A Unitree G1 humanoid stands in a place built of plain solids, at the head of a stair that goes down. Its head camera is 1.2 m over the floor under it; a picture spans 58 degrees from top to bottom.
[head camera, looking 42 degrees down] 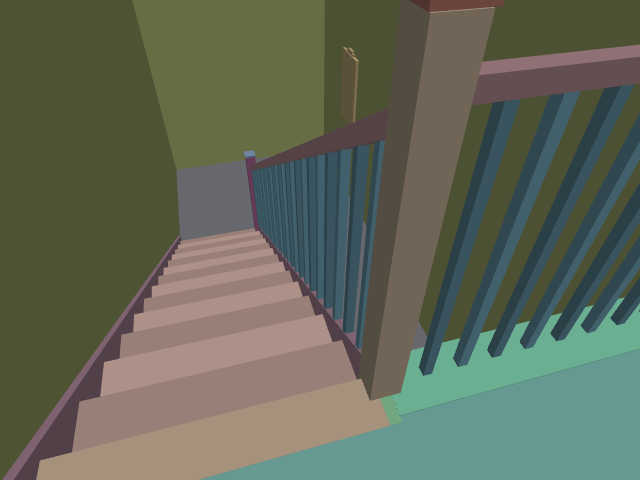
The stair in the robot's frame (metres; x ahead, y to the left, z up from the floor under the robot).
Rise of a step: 0.18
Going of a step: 0.27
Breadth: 0.93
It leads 15 degrees to the left of straight ahead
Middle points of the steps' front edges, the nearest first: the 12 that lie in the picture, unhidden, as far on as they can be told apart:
0.58 0.31 0.00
0.85 0.36 -0.18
1.11 0.44 -0.36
1.37 0.51 -0.53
1.63 0.58 -0.71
1.89 0.65 -0.89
2.15 0.72 -1.06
2.41 0.80 -1.24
2.67 0.87 -1.41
2.94 0.94 -1.59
3.20 1.01 -1.76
3.46 1.08 -1.94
